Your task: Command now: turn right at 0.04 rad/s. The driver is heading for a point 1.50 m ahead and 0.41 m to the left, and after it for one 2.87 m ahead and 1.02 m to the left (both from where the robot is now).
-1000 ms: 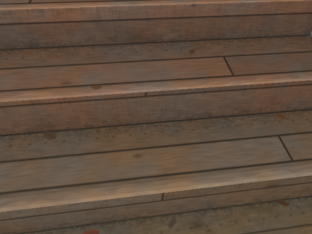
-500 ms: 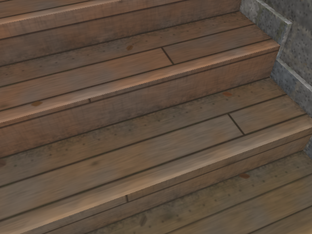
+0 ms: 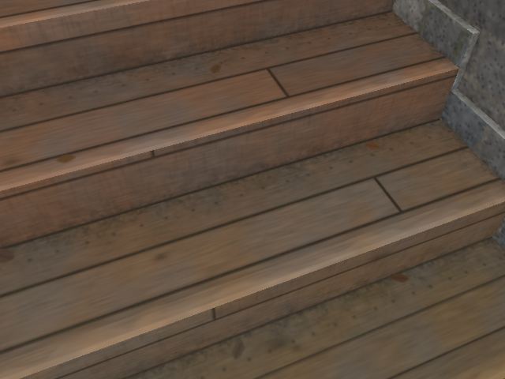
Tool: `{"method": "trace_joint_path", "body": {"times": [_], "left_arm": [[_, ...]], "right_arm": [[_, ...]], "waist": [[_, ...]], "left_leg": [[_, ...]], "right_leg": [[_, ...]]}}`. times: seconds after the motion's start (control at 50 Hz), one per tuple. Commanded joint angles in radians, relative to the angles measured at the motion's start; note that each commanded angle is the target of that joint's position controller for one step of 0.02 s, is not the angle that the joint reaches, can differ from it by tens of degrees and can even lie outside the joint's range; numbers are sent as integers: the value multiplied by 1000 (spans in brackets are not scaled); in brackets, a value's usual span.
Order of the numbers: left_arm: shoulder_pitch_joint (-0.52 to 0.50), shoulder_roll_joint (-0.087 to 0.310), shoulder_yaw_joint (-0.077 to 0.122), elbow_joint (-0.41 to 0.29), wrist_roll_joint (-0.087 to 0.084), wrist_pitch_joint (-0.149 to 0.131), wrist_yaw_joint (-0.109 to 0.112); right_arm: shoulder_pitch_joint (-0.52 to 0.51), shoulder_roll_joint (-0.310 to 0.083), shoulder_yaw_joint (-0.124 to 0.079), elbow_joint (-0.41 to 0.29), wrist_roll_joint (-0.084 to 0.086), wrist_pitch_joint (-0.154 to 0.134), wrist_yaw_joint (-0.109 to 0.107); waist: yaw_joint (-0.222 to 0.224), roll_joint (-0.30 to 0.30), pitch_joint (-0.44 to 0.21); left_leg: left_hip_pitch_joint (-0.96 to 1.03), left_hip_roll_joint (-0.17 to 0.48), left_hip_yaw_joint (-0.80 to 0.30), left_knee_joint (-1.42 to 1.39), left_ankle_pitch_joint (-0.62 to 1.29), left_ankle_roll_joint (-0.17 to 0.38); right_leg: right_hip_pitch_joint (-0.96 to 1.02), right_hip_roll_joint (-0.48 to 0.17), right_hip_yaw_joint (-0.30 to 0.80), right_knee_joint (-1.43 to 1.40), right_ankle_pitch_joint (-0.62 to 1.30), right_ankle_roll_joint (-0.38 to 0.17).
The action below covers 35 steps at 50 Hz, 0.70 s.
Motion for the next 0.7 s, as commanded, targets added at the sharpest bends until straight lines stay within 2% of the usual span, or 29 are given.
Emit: {"method": "trace_joint_path", "body": {"times": [0.02, 0.06, 0.1, 0.16, 0.2, 0.24, 0.26, 0.28, 0.3, 0.32, 0.34, 0.36, 0.38, 0.4, 0.42, 0.44, 0.46, 0.48, 0.5, 0.52, 0.54, 0.56, 0.58, 0.6, 0.62, 0.64, 0.66, 0.68, 0.7], "left_arm": [[15, 56, 10, -44, 5, -1, 21], [34, 54, 8, -28, 7, 4, 24], [40, 57, 9, -18, 10, 10, 27], [72, 71, 20, -10, 16, 11, 27], [72, 69, 27, -24, 27, 7, 21], [40, 56, 31, -52, 35, 4, 8], [43, 47, 32, -62, 34, 1, 1], [68, 50, 36, -66, 30, -3, -4], [109, 41, 35, -53, 31, -15, -7], [174, 38, 36, -28, 33, -20, -8], [319, 45, 40, 15, 40, -34, -7], [443, 146, 74, 41, 44, -43, 3], [498, 216, 96, 48, 39, -34, 7], [420, 162, 81, 21, 50, -31, 15], [357, 144, 74, 7, 55, -37, 15], [359, 118, 64, 21, 62, -30, 16], [373, 88, 50, 42, 64, -34, 16], [383, 46, 34, 66, 66, -43, 16], [411, 16, 21, 96, 57, -50, 7], [433, 11, 15, 124, 60, -57, 0], [427, 22, 14, 140, 54, -66, 1], [417, 19, 2, 156, 50, -69, -2], [391, 30, -2, 159, 48, -77, -6], [359, 27, -11, 169, 25, -77, -3], [340, 20, -22, 184, 14, -76, 0], [344, 9, -28, 205, -1, -72, 24], [352, 41, -26, 203, -9, -64, 34], [319, 42, -29, 183, -21, -62, 39], [312, 86, -19, 169, -35, -62, 44]], "right_arm": [[45, -88, -23, -48, 3, 17, -46], [49, -77, -18, -38, 0, 25, -42], [45, -89, -19, -31, -11, 30, -40], [67, -149, -39, -26, -15, 38, -37], [117, -188, -57, -19, -13, 43, -32], [176, -225, -75, -2, -7, 40, -25], [177, -232, -80, 4, -6, 36, -21], [162, -237, -86, 0, -13, 33, -20], [128, -231, -92, -6, -15, 29, -22], [88, -214, -88, -21, -20, 29, -27], [45, -189, -84, -34, -24, 28, -30], [26, -114, -62, -48, -1, 19, -21], [54, -129, -68, -63, -10, 9, -20], [73, -140, -76, -37, -32, -3, -19], [22, -116, -72, -43, -25, -14, -22], [-32, -47, -53, -68, -12, -25, -27], [-85, -11, -40, -106, -19, -31, -29], [-101, 26, -25, -123, -23, -35, -20], [-93, 42, -17, -126, -13, -30, -13], [-111, 72, -5, -142, -5, -18, -18], [-129, 85, 6, -160, -9, -2, -21], [-191, 96, 19, -185, 0, 9, -21], [-235, 90, 25, -216, -2, 18, -27], [-296, 96, 39, -254, -2, 27, -28], [-337, 83, 48, -280, 0, 38, -25], [-361, 72, 50, -299, -7, 47, -21], [-329, 59, 56, -290, -9, 60, -17], [-283, 62, 52, -258, -2, 55, -17], [-227, 85, 56, -224, 7, 48, -21]], "waist": [[-26, 11, -79], [-26, 21, -61], [-23, 37, -17], [-27, 110, 35], [-46, 161, 72], [-65, 168, 123], [-56, 172, 139], [-34, 161, 139], [-12, 136, 127], [21, 89, 117], [85, -9, 100], [134, -248, 68], [129, -363, 29], [91, -204, 46], [75, -87, 73], [66, -74, 43], [60, -51, 39], [39, 17, 41], [18, 46, 44], [10, 25, 60], [-10, 38, 99], [-9, 13, 128], [-22, 1, 161], [-50, 12, 203], [-54, 3, 214], [-54, -13, 216], [-43, -16, 169], [-44, -1, 136], [-68, -33, 21]], "left_leg": [[141, 101, -76, -78, 419, 10], [132, 95, -75, -114, 294, 12], [102, 90, -84, -159, 120, 20], [78, 115, -151, -225, -173, 61], [70, 190, -257, -291, -381, 119], [20, 272, -358, -338, -505, 183], [-14, 293, -378, -345, -518, 203], [-26, 299, -388, -326, -522, 215], [-45, 276, -349, -285, -510, 204], [-117, 237, -291, -222, -460, 187], [-279, 168, -199, -68, -353, 150], [-430, 12, -24, 279, -109, 96], [-573, -52, 11, 587, -118, 69], [-622, -4, -54, 902, -67, 56], [-712, 23, -73, 1166, -6, 59], [-827, 16, -63, 1472, 11, 80], [-962, 29, -70, 1666, 15, 102], [-1044, 24, -105, 1744, 45, 117], [-1095, 10, -113, 1812, 9, 127], [-1165, -1, -121, 1897, -49, 138], [-1225, 0, -132, 1895, -68, 137], [-1267, -16, -119, 1924, -112, 142], [-1270, -12, -95, 1861, -112, 137], [-1216, 12, -70, 1718, -91, 138], [-1120, 37, 25, 1525, -68, 123], [-1011, 75, 41, 1387, -29, 119], [-874, 73, 106, 1242, -28, 119], [-659, 71, 148, 1038, -37, 125], [-438, 27, 184, 943, -27, 145]], "right_leg": [[22, -59, 38, -84, 313, -10], [28, -60, 43, -124, 238, -15], [13, -46, 34, -146, 121, -27], [-64, 2, -26, -71, -63, -52], [-151, 24, -94, 44, -160, -61], [-189, 1, -136, 145, -173, -68], [-184, -19, -135, 178, -166, -75], [-177, -29, -129, 179, -181, -90], [-128, -33, -136, 114, -179, -105], [2, -12, -152, 29, -185, -114], [236, -14, -85, -88, -196, -128], [383, -197, 275, -312, -384, -168], [454, -336, 593, -446, -447, -256], [409, -369, 605, -429, -391, -319], [379, -361, 529, -394, -333, -349], [400, -326, 434, -369, -232, -352], [421, -302, 351, -334, -147, -328], [405, -276, 268, -288, -72, -288], [371, -283, 222, -272, -25, -258], [346, -294, 206, -275, -45, -247], [298, -290, 182, -291, -129, -229], [250, -300, 155, -331, -134, -219], [175, -281, 117, -374, -155, -204], [67, -254, 68, -432, -129, -175], [-21, -202, 6, -508, -112, -164], [-65, -195, 5, -585, 3, -184], [-46, -176, -46, -653, 217, -203], [-58, -163, -101, -639, 576, -204], [-3, -180, -147, -553, 1047, -214]]}}
Keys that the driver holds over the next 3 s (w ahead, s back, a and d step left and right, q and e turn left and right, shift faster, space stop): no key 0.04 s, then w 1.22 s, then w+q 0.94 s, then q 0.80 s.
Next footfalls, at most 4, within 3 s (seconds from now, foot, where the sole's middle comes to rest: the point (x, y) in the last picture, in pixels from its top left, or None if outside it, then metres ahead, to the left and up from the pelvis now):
0.78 left None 0.38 0.06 -0.60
1.34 right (317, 217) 0.77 -0.10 -0.43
1.82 left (222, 94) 1.01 0.14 -0.26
2.30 right None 1.41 0.00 -0.09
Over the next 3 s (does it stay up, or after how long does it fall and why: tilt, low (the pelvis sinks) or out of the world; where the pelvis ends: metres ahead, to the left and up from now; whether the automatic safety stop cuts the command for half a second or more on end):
stays up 1.32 0.12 0.69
